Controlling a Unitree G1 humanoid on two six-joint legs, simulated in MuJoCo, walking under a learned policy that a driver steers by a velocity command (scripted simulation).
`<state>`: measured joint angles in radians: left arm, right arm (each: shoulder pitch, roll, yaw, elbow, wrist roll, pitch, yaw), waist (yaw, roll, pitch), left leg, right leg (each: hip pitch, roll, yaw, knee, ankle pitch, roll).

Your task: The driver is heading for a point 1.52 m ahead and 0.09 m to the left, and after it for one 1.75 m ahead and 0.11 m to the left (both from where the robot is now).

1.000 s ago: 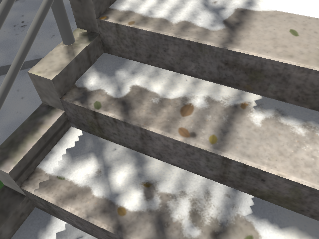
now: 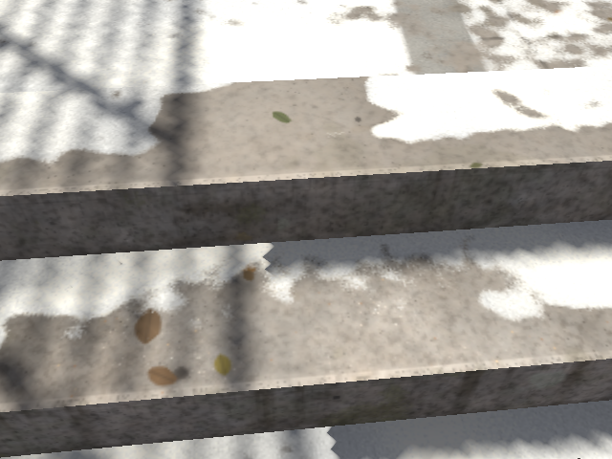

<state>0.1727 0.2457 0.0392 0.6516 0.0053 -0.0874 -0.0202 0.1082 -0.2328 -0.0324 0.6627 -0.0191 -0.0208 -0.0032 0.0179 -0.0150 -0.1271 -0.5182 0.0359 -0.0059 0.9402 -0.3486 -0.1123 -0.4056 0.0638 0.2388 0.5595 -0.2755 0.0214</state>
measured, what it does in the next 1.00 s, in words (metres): steps on the spot: left foot, then right foot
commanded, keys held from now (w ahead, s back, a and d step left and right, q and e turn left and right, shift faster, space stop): e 0.04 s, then no key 0.54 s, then w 0.42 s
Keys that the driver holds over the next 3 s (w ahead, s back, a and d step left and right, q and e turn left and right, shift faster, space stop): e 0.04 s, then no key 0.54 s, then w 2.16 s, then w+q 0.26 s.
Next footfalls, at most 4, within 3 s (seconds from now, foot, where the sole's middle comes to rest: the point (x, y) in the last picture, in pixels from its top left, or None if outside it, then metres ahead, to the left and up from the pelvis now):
0.02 left None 0.00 0.13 -0.77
0.32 right None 0.00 -0.09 -0.77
1.28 left None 0.35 0.08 -0.60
1.86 right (388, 313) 0.68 -0.11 -0.42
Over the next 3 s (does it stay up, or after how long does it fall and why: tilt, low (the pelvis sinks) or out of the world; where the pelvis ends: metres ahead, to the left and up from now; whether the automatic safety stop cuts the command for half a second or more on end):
stays up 1.21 -0.11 0.52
